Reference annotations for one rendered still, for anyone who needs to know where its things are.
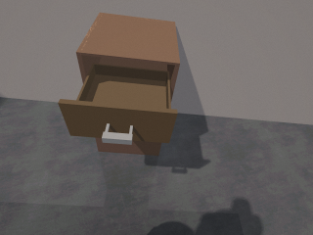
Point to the handle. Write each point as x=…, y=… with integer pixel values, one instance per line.
x=117, y=138

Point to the cabinet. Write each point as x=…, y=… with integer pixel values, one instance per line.
x=133, y=42

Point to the drawer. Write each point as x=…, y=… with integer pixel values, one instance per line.
x=122, y=96

